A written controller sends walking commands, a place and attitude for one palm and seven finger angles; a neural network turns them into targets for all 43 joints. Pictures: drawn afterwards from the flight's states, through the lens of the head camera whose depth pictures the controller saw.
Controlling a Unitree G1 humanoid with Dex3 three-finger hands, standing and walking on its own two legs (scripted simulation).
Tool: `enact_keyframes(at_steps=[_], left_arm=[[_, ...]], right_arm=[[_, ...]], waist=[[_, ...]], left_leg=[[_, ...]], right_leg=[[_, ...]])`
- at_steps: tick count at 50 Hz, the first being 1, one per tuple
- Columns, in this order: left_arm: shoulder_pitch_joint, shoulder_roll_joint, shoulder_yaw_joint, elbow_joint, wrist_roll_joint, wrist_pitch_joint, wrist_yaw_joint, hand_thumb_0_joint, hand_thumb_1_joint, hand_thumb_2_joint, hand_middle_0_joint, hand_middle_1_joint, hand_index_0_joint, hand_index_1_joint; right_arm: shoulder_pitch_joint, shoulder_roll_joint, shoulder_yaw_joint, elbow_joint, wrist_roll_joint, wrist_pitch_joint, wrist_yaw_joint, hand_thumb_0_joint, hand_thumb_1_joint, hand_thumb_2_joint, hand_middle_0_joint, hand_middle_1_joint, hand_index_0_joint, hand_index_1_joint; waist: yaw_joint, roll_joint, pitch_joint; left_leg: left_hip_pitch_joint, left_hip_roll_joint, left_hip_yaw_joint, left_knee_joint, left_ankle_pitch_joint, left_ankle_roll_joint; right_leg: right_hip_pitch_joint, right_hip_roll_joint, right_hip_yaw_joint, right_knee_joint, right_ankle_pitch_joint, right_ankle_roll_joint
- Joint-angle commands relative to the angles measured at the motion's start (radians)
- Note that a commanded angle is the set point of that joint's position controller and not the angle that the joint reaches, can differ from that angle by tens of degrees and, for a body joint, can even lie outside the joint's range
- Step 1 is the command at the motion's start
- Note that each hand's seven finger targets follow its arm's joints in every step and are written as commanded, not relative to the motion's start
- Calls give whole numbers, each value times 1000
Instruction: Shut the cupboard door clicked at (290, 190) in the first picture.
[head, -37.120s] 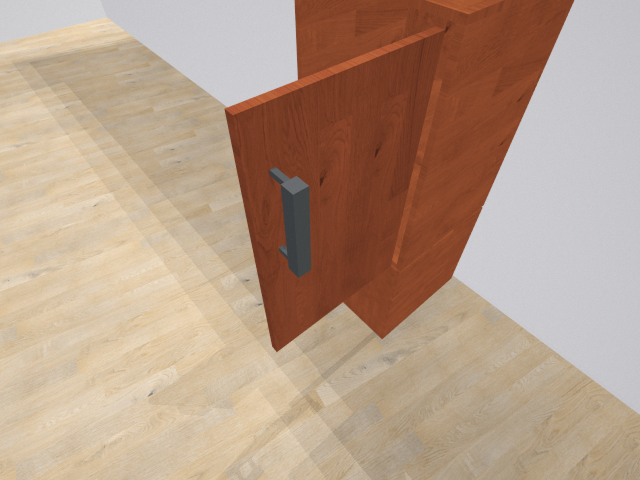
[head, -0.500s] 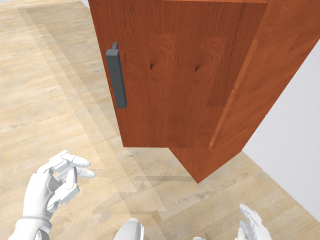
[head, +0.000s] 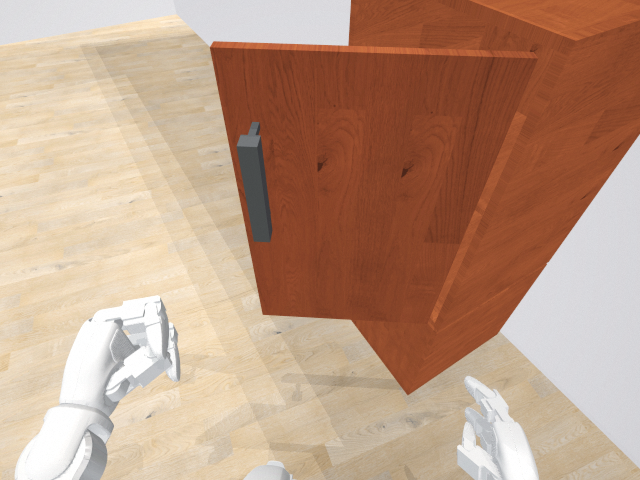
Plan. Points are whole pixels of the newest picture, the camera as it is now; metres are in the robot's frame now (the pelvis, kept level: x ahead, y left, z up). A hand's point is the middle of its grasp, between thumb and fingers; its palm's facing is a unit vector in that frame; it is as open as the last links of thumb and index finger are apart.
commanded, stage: raise the hand and make a fist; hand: left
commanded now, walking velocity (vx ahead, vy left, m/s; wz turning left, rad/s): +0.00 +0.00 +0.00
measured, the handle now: (259, 184) +0.48 +0.14 +0.11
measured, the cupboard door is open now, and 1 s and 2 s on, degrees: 55 55 55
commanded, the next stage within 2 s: bring the fist close to the handle in 0.54 s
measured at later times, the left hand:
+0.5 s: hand (186, 333) +0.24 +0.17 +0.11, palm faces +0.02 -1.00 -0.03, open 3.1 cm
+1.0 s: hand (205, 294) +0.29 +0.16 +0.11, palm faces -0.01 -1.00 -0.01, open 3.1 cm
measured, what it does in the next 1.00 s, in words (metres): stands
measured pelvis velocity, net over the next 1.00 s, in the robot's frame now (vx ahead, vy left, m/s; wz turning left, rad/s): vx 0.00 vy -0.01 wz -0.01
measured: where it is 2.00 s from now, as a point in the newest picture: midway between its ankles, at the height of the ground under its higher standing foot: outside the picture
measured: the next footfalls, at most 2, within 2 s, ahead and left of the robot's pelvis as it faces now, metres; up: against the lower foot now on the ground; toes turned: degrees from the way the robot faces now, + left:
none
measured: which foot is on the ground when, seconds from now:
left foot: down 0.00-1.00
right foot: down 0.00-1.00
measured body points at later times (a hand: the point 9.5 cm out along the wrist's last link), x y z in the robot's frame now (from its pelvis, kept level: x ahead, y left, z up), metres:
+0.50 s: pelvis +0.01 -0.02 +0.01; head +0.01 -0.03 +0.46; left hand +0.23 +0.22 +0.12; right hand +0.18 -0.26 -0.06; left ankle +0.07 +0.12 -0.69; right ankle -0.02 -0.14 -0.69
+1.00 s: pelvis +0.00 -0.01 +0.01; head +0.01 -0.02 +0.46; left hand +0.28 +0.22 +0.12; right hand +0.17 -0.24 -0.07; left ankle +0.07 +0.12 -0.69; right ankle -0.02 -0.14 -0.69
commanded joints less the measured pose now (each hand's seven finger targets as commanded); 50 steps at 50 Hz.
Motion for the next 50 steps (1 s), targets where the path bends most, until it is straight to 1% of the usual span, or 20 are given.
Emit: enact_keyframes(at_steps=[1, 9, 10, 14, 17, 18, 19, 21, 24, 28, 29, 32, 34, 38, 39, 41, 44, 45, 49, 50], left_arm=[[-143, 118, 84, -219, -27, -57, -6, 0, 900, 900, -1300, -1500, -1300, -1500], [-149, 144, 127, -145, -49, -23, -24, 0, 900, 900, -1300, -1500, -1300, -1500], [-144, 116, 107, -130, -51, -18, -29, 0, 900, 900, -1300, -1500, -1300, -1500], [-157, 157, 140, -158, -41, -37, -18, 0, 900, 900, -1300, -1500, -1300, -1500], [-163, 122, 120, -155, -45, -53, -18, 0, 900, 900, -1300, -1500, -1300, -1500], [-166, 123, 122, -156, -45, -58, -18, 0, 900, 900, -1300, -1500, -1300, -1500], [-164, 150, 141, -147, -41, -62, -14, 0, 900, 900, -1300, -1500, -1300, -1500], [-176, 127, 118, -168, -37, -71, -14, 0, 900, 900, -1300, -1500, -1300, -1500], [-162, 139, 128, -156, -37, -74, -15, 0, 900, 900, -1300, -1500, -1300, -1500], [-173, 114, 106, -159, -38, -69, -22, 0, 900, 900, -1300, -1500, -1300, -1500], [-165, 143, 130, -152, -38, -68, -17, 0, 900, 900, -1300, -1500, -1300, -1500], [-173, 113, 109, -150, -43, -63, -21, 0, 900, 900, -1300, -1500, -1300, -1500], [-232, 133, 118, -124, -41, -65, -19, 0, 900, 900, -1300, -1500, -1300, -1500], [-354, 82, 47, -121, -25, -70, -11, 0, 900, 900, -1300, -1500, -1300, -1500], [-368, 109, 62, -92, -19, -64, -5, 0, 900, 900, -1300, -1500, -1300, -1500], [-423, 90, 41, -58, -9, -55, 1, 0, 900, 900, -1300, -1500, -1300, -1500], [-430, 148, 107, -13, 0, -42, 19, 0, 900, 900, -1300, -1500, -1300, -1500], [-458, 101, 62, -9, 4, -36, 19, 0, 900, 900, -1300, -1500, -1300, -1500], [-500, 138, 114, 68, 6, -25, 44, 0, 900, 900, -1300, -1500, -1300, -1500], [-529, 112, 80, 56, 15, -29, 46, 0, 900, 900, -1300, -1500, -1300, -1500]], right_arm=[[-69, -133, -58, -140, 5, -64, -13, 0, -900, -900, 200, 300, 200, 300], [-80, -142, -65, -114, 9, -74, -20, 0, -900, -900, 200, 300, 200, 300], [-85, -136, -63, -117, 10, -73, -18, 0, -900, -900, 200, 300, 200, 300], [-80, -143, -71, -113, 6, -78, -15, 0, -900, -900, 200, 300, 200, 300], [-80, -137, -72, -114, 7, -76, -12, 0, -900, -900, 200, 300, 200, 300], [-80, -137, -74, -113, 8, -76, -11, 0, -900, -900, 200, 300, 200, 300], [-76, -140, -75, -106, 6, -76, -12, 0, -900, -900, 200, 300, 200, 300], [-78, -137, -76, -112, 7, -76, -9, 0, -900, -900, 200, 300, 200, 300], [-74, -140, -78, -103, 7, -73, -10, 0, -900, -900, 200, 300, 200, 300], [-80, -136, -74, -107, 9, -70, -9, 0, -900, -900, 200, 300, 200, 300], [-75, -142, -76, -102, 6, -68, -10, 0, -900, -900, 200, 300, 200, 300], [-81, -137, -73, -109, 7, -65, -10, 0, -900, -900, 200, 300, 200, 300], [-77, -143, -71, -95, 6, -62, -14, 0, -900, -900, 200, 300, 200, 300], [-87, -139, -69, -90, 8, -68, -18, 0, -900, -900, 200, 300, 200, 300], [-84, -144, -68, -83, 8, -69, -19, 0, -900, -900, 200, 300, 200, 300], [-87, -142, -66, -76, 6, -66, -20, 0, -900, -900, 200, 300, 200, 300], [-88, -147, -70, -68, 4, -57, -20, 0, -900, -900, 200, 300, 200, 300], [-97, -138, -64, -76, 4, -53, -16, 0, -900, -900, 200, 300, 200, 300], [-97, -144, -67, -64, 2, -38, -13, 0, -900, -900, 200, 300, 200, 300], [-105, -140, -65, -70, 4, -34, -10, 0, -900, -900, 200, 300, 200, 300]], waist=[[-14, 25, -122], [0, -67, -96], [-4, -73, -73], [5, -42, -98], [0, -61, -99], [-1, -42, -102], [-1, -79, -89], [-3, -31, -110], [-4, -55, -108], [-7, -18, -102], [-4, -44, -105], [-10, -45, -109], [-21, -68, -80], [-32, 0, -104], [-37, -43, -84], [-38, -34, -98], [-11, -28, -142], [-17, -22, -149], [-6, -42, -134], [-12, -14, -140]], left_leg=[[235, -40, 17, -189, 68, 33], [234, -49, 38, -191, 103, 36], [227, -50, 42, -192, 100, 36], [244, -51, 45, -191, 129, 36], [247, -53, 52, -189, 141, 36], [252, -54, 53, -187, 143, 35], [236, -51, 49, -182, 143, 37], [260, -54, 54, -190, 156, 38], [254, -52, 53, -185, 152, 38], [271, -50, 52, -199, 154, 37], [261, -50, 49, -193, 157, 40], [266, -50, 49, -200, 141, 38], [249, -49, 45, -195, 116, 40], [280, -48, 38, -208, 79, 38], [263, -45, 33, -204, 68, 41], [269, -46, 31, -209, 67, 41], [280, -45, 37, -213, 98, 38], [286, -48, 41, -219, 104, 38], [276, -44, 43, -229, 96, 33], [288, -43, 46, -235, 101, 33]], right_leg=[[-48, 49, -24, -167, 188, -40], [7, 28, 25, -231, 211, -28], [-4, 23, 29, -237, 209, -24], [16, 20, 36, -228, 252, -24], [14, 19, 30, -219, 283, -19], [10, 18, 33, -218, 290, -19], [17, 17, 41, -222, 290, -17], [18, 21, 26, -209, 310, -21], [24, 21, 34, -215, 304, -19], [10, 28, 12, -205, 310, -24], [18, 28, 21, -209, 312, -22], [9, 29, 12, -208, 293, -21], [-8, 31, 20, -221, 250, -21], [-35, 33, 8, -216, 197, -27], [-41, 34, 14, -224, 179, -25], [-41, 31, 12, -222, 177, -27], [-6, 32, 12, -215, 210, -32], [-1, 27, 9, -212, 223, -30], [5, 31, 9, -224, 209, -32], [0, 30, 6, -219, 215, -33]])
